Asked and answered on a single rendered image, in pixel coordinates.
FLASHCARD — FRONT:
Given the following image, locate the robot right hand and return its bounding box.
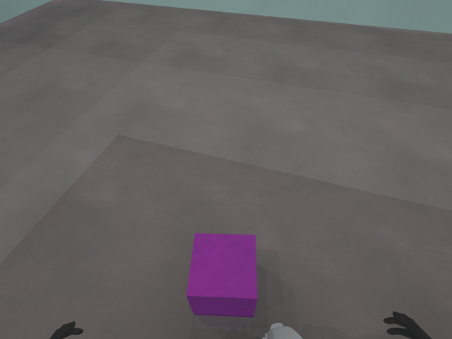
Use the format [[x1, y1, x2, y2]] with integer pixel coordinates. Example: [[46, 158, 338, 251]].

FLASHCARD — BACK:
[[383, 311, 431, 339]]

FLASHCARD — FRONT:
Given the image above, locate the right robot shin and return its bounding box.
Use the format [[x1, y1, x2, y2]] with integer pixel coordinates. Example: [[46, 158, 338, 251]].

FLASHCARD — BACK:
[[270, 323, 283, 329]]

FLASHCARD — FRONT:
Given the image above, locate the carton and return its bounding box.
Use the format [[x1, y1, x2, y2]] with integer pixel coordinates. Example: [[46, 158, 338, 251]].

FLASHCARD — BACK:
[[186, 233, 257, 317]]

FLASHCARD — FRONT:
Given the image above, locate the robot left hand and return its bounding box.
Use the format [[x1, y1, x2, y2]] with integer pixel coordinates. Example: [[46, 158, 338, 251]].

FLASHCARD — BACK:
[[50, 321, 83, 339]]

